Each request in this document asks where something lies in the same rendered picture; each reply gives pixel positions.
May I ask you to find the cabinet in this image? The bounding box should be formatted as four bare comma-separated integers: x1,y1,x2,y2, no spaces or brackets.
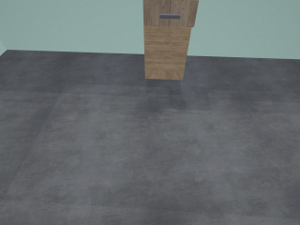
142,6,192,81

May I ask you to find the handle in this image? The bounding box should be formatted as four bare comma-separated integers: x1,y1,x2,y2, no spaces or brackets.
159,12,181,20

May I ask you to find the drawer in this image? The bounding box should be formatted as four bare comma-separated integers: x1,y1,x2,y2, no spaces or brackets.
142,0,199,27

